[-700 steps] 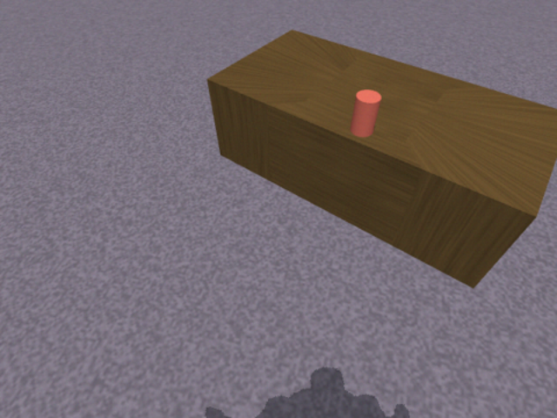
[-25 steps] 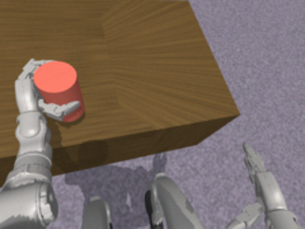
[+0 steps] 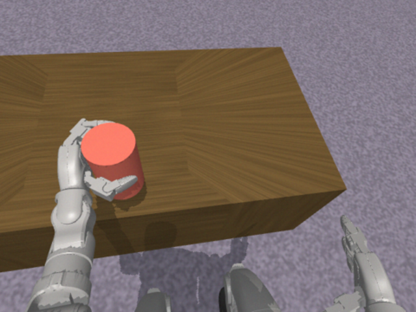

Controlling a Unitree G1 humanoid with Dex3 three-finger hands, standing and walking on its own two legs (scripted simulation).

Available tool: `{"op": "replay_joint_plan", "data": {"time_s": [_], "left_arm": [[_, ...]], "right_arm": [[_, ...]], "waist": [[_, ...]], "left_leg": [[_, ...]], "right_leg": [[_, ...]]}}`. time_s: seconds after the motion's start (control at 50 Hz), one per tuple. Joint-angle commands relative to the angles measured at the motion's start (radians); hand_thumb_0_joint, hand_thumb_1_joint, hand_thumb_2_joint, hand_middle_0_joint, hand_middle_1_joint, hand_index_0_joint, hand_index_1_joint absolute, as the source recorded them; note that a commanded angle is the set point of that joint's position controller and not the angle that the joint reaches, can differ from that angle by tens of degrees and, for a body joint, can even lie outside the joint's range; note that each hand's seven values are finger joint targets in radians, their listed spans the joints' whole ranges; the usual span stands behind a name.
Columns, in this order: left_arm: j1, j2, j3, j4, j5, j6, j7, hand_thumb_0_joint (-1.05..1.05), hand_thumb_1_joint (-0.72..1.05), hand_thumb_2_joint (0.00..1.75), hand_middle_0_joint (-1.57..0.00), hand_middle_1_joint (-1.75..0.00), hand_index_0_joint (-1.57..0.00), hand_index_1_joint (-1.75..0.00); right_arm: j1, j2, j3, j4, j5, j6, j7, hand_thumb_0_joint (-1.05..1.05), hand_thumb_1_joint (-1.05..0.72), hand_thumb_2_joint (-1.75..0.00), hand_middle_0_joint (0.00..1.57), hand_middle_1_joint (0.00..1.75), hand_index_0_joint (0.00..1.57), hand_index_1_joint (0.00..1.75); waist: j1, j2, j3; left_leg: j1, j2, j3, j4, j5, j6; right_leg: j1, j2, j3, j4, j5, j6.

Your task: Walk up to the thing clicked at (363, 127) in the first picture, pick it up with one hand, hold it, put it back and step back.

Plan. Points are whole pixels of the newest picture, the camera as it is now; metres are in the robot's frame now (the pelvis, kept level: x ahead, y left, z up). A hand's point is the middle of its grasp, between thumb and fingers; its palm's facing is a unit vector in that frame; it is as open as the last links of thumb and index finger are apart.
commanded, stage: lift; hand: left
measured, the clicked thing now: (116, 164) +0.41 +0.14 +0.01
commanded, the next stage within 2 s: hold in 0.80 s
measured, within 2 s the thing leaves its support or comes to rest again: neither
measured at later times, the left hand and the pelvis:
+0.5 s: hand (98, 162) +0.38 +0.15 +0.08, palm faces +0.05 -1.00 -0.01, open 11.9 cm; pelvis +0.01 +0.00 +0.03, yaw +0 degrees
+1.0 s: hand (90, 165) +0.36 +0.15 +0.11, palm faces +0.06 -1.00 -0.01, open 11.9 cm; pelvis +0.02 +0.00 +0.05, yaw +0 degrees
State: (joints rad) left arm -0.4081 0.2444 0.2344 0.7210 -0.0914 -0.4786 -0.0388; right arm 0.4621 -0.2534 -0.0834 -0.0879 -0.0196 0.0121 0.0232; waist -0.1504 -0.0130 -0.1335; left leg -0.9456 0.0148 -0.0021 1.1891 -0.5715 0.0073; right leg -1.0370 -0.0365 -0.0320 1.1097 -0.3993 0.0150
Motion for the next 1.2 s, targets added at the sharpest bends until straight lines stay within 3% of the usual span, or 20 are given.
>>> {"op": "replay_joint_plan", "data": {"time_s": [0.0,0.04,0.06,0.12,0.2,0.24,0.28,0.32,0.4,0.42,0.58,0.68,0.72,0.84,0.92,0.96,1.06,1.1,1.14,1.18], "left_arm": [[-0.235,0.073,-0.024,-0.251,-0.037,-0.029,0.001,0.0,-0.03,1.37,-1.31,-1.52,-1.33,-1.53],[-0.268,0.115,-0.019,-0.338,-0.031,-0.024,0.007,0.0,-0.01,1.36,-1.3,-1.5,-1.31,-1.51],[-0.241,0.087,-0.039,-0.325,-0.03,-0.017,0.006,0.0,0.0,1.36,-1.29,-1.49,-1.31,-1.51],[-0.199,0.101,-0.021,-0.325,-0.038,-0.001,0.008,0.0,-0.02,1.36,-1.28,-1.5,-1.3,-1.51],[-0.162,0.064,-0.065,-0.39,-0.044,0.013,0.002,0.0,-0.02,1.36,-1.28,-1.49,-1.3,-1.5],[-0.101,0.061,-0.055,-0.342,-0.044,0.032,0.004,0.0,-0.04,1.36,-1.29,-1.5,-1.31,-1.51],[-0.165,0.086,-0.06,-0.484,-0.046,0.024,0.004,0.0,-0.04,1.36,-1.28,-1.49,-1.29,-1.5],[-0.124,0.061,-0.072,-0.449,-0.052,0.038,0.005,0.0,-0.06,1.36,-1.29,-1.5,-1.31,-1.51],[-0.101,0.082,-0.054,-0.507,-0.055,0.051,0.01,0.0,-0.09,1.36,-1.3,-1.51,-1.32,-1.52],[-0.06,0.041,-0.079,-0.444,-0.057,0.062,0.007,0.0,-0.09,1.36,-1.31,-1.51,-1.32,-1.53],[-0.079,0.074,-0.066,-0.573,-0.07,0.069,0.004,0.0,-0.08,1.35,-1.31,-1.51,-1.33,-1.53],[-0.018,0.039,-0.086,-0.526,-0.073,0.099,-0.002,0.0,-0.07,1.34,-1.31,-1.5,-1.32,-1.51],[-0.052,0.071,-0.08,-0.575,-0.068,0.094,0.0,0.0,-0.05,1.35,-1.31,-1.51,-1.33,-1.52],[-0.007,0.058,-0.077,-0.583,-0.082,0.099,0.0,0.0,-0.08,1.35,-1.32,-1.52,-1.34,-1.53],[-0.023,0.067,-0.085,-0.662,-0.076,0.103,0.005,0.0,-0.02,1.28,-1.3,-1.48,-1.32,-1.48],[0.001,0.075,-0.073,-0.652,-0.078,0.117,0.014,0.0,-0.02,1.3,-1.32,-1.5,-1.34,-1.51],[0.062,0.043,-0.105,-0.612,-0.072,0.135,0.009,0.0,-0.01,1.29,-1.32,-1.5,-1.34,-1.5],[0.036,0.046,-0.097,-0.645,-0.083,0.135,0.006,0.0,-0.01,1.28,-1.32,-1.49,-1.34,-1.5],[0.041,0.078,-0.074,-0.672,-0.079,0.141,0.011,0.0,0.0,1.28,-1.3,-1.48,-1.33,-1.49],[0.067,0.035,-0.099,-0.684,-0.082,0.145,0.012,0.0,-0.01,1.28,-1.3,-1.48,-1.32,-1.48]], "right_arm": [[0.026,-0.145,-0.106,-0.176,0.013,-0.052,-0.033,0.0,0.53,-0.06,0.05,0.05,0.05,0.05],[0.044,-0.129,-0.087,-0.157,0.014,-0.046,-0.035,0.0,0.54,-0.06,0.05,0.05,0.05,0.05],[0.042,-0.13,-0.089,-0.164,0.015,-0.043,-0.037,0.0,0.54,-0.05,0.05,0.05,0.05,0.05],[0.051,-0.129,-0.093,-0.127,0.018,-0.041,-0.043,0.0,0.54,-0.05,0.05,0.05,0.05,0.05],[0.043,-0.109,-0.075,-0.137,0.021,-0.039,-0.045,0.0,0.54,-0.05,0.05,0.05,0.05,0.05],[0.038,-0.126,-0.091,-0.11,0.024,-0.039,-0.048,0.0,0.54,-0.05,0.05,0.05,0.05,0.05],[0.038,-0.108,-0.069,-0.085,0.023,-0.034,-0.045,0.0,0.54,-0.06,0.05,0.05,0.05,0.05],[0.031,-0.111,-0.071,-0.1,0.026,-0.036,-0.048,0.0,0.54,-0.06,0.05,0.05,0.05,0.05],[0.013,-0.111,-0.072,-0.091,0.029,-0.028,-0.053,0.0,0.54,-0.05,0.05,0.05,0.05,0.05],[0.016,-0.113,-0.078,-0.082,0.029,-0.028,-0.054,0.0,0.54,-0.06,0.05,0.05,0.05,0.05],[0.01,-0.109,-0.071,-0.043,0.038,-0.02,-0.057,0.0,0.54,-0.06,0.05,0.05,0.05,0.05],[0.001,-0.09,-0.051,0.012,0.04,-0.02,-0.056,0.0,0.54,-0.05,0.05,0.05,0.05,0.05],[-0.032,-0.109,-0.063,-0.019,0.041,-0.025,-0.057,0.0,0.54,-0.05,0.05,0.05,0.05,0.05],[-0.028,-0.109,-0.062,-0.007,0.043,-0.031,-0.063,0.0,0.55,-0.05,0.05,0.05,0.05,0.05],[-0.022,-0.077,-0.032,0.007,0.043,-0.035,-0.062,0.0,0.54,-0.05,0.05,0.05,0.05,0.05],[-0.024,-0.103,-0.061,0.039,0.047,-0.034,-0.068,0.0,0.54,-0.05,0.05,0.05,0.05,0.05],[-0.032,-0.099,-0.051,0.051,0.048,-0.038,-0.069,0.0,0.54,-0.05,0.05,0.05,0.05,0.05],[-0.047,-0.088,-0.036,0.077,0.048,-0.044,-0.064,0.0,0.54,-0.05,0.05,0.05,0.05,0.05],[-0.048,-0.114,-0.068,0.073,0.049,-0.042,-0.07,0.0,0.54,-0.05,0.05,0.05,0.05,0.05],[-0.056,-0.065,-0.021,0.06,0.048,-0.048,-0.064,0.0,0.54,-0.05,0.05,0.05,0.05,0.05]], "waist": [[0.016,0.005,-0.35],[0.029,0.039,-0.351],[0.028,0.035,-0.343],[0.044,0.014,-0.297],[0.056,0.006,-0.287],[0.066,0.006,-0.281],[0.081,0.058,-0.305],[0.075,0.043,-0.302],[0.093,0.003,-0.302],[0.081,-0.004,-0.296],[0.098,0.009,-0.282],[0.104,-0.001,-0.201],[0.11,0.028,-0.252],[0.107,0.002,-0.22],[0.116,0.024,-0.249],[0.116,0.009,-0.206],[0.111,0.008,-0.213],[0.125,0.036,-0.193],[0.117,0.011,-0.228],[0.123,-0.02,-0.204]], "left_leg": [[0.161,-0.035,-0.008,-0.24,0.239,-0.008],[0.199,-0.033,-0.007,-0.259,0.255,-0.012],[0.214,-0.032,-0.009,-0.27,0.26,-0.014],[0.22,-0.036,-0.002,-0.291,0.23,-0.008],[0.246,-0.04,0.007,-0.318,0.225,-0.005],[0.254,-0.036,0.003,-0.327,0.261,-0.011],[0.295,-0.03,-0.002,-0.338,0.304,-0.02],[0.314,-0.026,-0.005,-0.342,0.342,-0.023],[0.307,-0.033,0.005,-0.356,0.309,-0.01],[0.307,-0.031,0.005,-0.356,0.332,-0.014],[0.351,-0.027,0.003,-0.387,0.35,-0.016],[0.332,-0.027,0.005,-0.403,0.345,-0.015],[0.361,-0.025,-0.002,-0.414,0.336,-0.019],[0.369,-0.03,0.007,-0.426,0.315,-0.012],[0.379,-0.035,0.012,-0.426,0.331,-0.012],[0.377,-0.034,0.01,-0.441,0.309,-0.01],[0.406,-0.022,0.0,-0.448,0.377,-0.02],[0.404,-0.02,-0.004,-0.456,0.385,-0.025],[0.417,-0.026,0.005,-0.454,0.361,-0.013],[0.402,-0.03,0.009,-0.458,0.335,-0.008]], "right_leg": [[0.382,0.031,0.015,-0.162,0.178,-0.024],[0.39,0.028,0.015,-0.173,0.184,-0.027],[0.383,0.029,0.013,-0.177,0.185,-0.029],[0.404,0.024,0.018,-0.207,0.163,-0.025],[0.447,0.019,0.02,-0.237,0.165,-0.021],[0.45,0.02,0.019,-0.234,0.189,-0.026],[0.453,0.02,0.016,-0.227,0.212,-0.034],[0.467,0.023,0.011,-0.229,0.239,-0.034],[0.52,0.018,0.021,-0.256,0.23,-0.028],[0.521,0.017,0.019,-0.254,0.248,-0.029],[0.544,0.019,0.014,-0.273,0.252,-0.03],[0.526,0.017,0.011,-0.292,0.248,-0.029],[0.542,0.017,0.01,-0.294,0.23,-0.032],[0.563,0.016,0.013,-0.319,0.225,-0.025],[0.594,0.013,0.013,-0.324,0.242,-0.026],[0.585,0.015,0.011,-0.333,0.223,-0.024],[0.586,0.019,0.004,-0.328,0.266,-0.03],[0.583,0.019,0.001,-0.33,0.263,-0.032],[0.613,0.017,0.006,-0.341,0.262,-0.027],[0.631,0.015,0.005,-0.353,0.247,-0.022]]}}
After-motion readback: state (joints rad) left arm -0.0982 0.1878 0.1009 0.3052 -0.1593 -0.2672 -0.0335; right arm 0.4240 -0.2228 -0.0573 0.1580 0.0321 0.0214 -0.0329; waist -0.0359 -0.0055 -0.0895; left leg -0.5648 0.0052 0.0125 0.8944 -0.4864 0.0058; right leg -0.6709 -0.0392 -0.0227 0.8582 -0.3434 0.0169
